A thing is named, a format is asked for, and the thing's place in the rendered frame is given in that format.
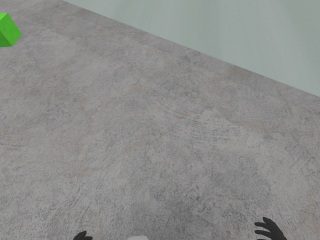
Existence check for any carton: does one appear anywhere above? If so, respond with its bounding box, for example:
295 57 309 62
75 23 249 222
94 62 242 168
0 13 22 47

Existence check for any left robot hand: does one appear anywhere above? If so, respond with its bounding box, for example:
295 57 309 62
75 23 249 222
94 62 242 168
73 230 93 240

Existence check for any right robot hand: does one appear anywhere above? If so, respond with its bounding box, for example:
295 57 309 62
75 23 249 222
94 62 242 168
254 217 287 240

